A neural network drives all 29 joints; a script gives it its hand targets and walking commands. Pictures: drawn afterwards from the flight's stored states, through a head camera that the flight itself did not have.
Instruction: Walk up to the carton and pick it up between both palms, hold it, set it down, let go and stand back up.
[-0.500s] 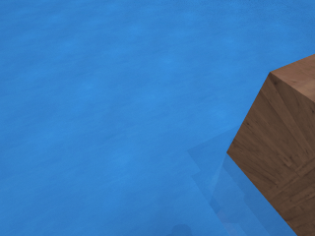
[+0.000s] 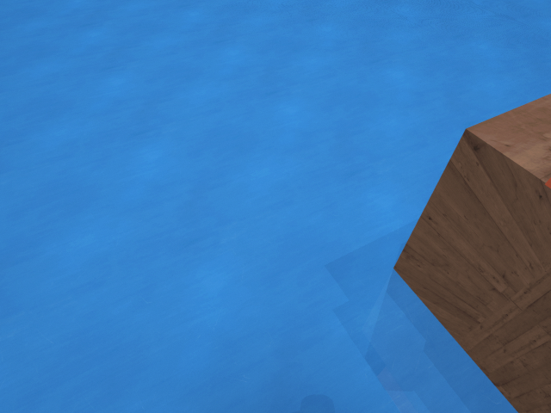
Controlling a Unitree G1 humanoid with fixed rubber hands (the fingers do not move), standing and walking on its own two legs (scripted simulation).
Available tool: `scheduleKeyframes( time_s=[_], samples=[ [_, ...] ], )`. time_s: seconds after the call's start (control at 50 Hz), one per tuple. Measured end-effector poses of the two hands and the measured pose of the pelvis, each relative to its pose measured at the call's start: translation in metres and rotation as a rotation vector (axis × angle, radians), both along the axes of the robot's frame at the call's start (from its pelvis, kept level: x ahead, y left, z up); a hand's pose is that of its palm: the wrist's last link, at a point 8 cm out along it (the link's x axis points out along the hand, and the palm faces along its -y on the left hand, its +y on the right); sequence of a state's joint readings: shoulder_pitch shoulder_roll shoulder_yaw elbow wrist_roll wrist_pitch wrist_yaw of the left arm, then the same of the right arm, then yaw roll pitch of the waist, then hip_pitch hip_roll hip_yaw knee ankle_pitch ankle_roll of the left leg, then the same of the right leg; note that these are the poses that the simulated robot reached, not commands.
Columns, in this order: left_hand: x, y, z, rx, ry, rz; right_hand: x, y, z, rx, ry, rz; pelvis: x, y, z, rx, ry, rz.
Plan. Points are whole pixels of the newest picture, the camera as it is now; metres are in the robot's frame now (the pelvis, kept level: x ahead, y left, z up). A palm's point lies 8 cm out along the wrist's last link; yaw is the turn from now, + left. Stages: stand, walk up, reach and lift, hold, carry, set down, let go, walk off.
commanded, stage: stand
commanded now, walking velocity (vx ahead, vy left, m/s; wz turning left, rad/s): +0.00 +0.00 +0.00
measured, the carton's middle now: out of the picture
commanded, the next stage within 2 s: walk up in 0.42 s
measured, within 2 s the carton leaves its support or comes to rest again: neither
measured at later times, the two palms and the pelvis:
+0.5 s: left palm out of the picture -0.03 +0.20 -0.15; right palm out of the picture -0.03 -0.19 -0.15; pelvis +0.00 +0.00 +0.00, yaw +0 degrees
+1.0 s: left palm (236, 356) +0.23 +0.09 -0.11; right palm out of the picture +0.01 -0.37 -0.15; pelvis +0.02 -0.11 -0.03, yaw -22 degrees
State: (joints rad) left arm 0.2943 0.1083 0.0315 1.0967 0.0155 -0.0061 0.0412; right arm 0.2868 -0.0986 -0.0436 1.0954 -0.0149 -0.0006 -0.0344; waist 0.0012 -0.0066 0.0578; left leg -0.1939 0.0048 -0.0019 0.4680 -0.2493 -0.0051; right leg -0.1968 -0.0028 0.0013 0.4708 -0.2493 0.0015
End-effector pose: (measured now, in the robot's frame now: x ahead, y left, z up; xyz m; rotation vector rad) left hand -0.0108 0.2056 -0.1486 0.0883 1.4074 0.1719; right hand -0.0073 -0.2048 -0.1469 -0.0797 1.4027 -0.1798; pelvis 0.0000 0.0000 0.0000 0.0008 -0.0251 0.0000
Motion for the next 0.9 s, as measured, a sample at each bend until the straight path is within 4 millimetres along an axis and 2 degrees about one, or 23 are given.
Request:
scheduleKeyframes(
  time_s=[0.2, 0.48, 0.6, 0.64, 0.7, 0.78, 0.84, 0.9],
  samples=[
    [-0.011, -0.006, -0.001, -0.017, 0.037, -0.001, -0.014, 0.007, -0.001, 0.010, 0.038, -0.007, -0.002, 0.001, 0.001, 0.000, -0.004, -0.002],
    [-0.020, -0.006, -0.002, -0.020, 0.060, -0.004, -0.022, 0.013, -0.001, 0.017, 0.053, -0.006, -0.005, 0.003, 0.001, 0.000, -0.004, -0.003],
    [-0.023, -0.006, -0.002, -0.024, 0.066, -0.003, -0.023, 0.013, 0.000, 0.017, 0.053, -0.004, -0.006, 0.004, 0.001, 0.000, -0.003, -0.003],
    [-0.020, -0.004, -0.003, -0.029, 0.068, -0.031, -0.021, 0.007, 0.000, -0.009, 0.023, -0.025, -0.006, 0.002, -0.001, 0.012, 0.003, -0.044],
    [0.002, 0.005, -0.003, -0.013, 0.064, -0.131, -0.019, -0.011, 0.005, -0.068, -0.068, -0.088, -0.009, -0.007, -0.003, 0.028, 0.010, -0.123],
    [0.065, 0.007, 0.007, 0.024, -0.048, -0.260, -0.014, -0.040, 0.013, -0.113, -0.161, -0.170, -0.008, -0.026, -0.002, 0.036, 0.012, -0.206],
    [0.122, -0.010, 0.020, 0.047, -0.166, -0.355, -0.006, -0.067, 0.014, -0.121, -0.223, -0.218, -0.004, -0.044, -0.003, 0.031, 0.013, -0.261],
    [0.177, -0.044, 0.031, 0.052, -0.280, -0.441, 0.004, -0.100, 0.010, -0.125, -0.289, -0.239, 0.003, -0.068, -0.009, 0.031, 0.010, -0.305]
  ],
)
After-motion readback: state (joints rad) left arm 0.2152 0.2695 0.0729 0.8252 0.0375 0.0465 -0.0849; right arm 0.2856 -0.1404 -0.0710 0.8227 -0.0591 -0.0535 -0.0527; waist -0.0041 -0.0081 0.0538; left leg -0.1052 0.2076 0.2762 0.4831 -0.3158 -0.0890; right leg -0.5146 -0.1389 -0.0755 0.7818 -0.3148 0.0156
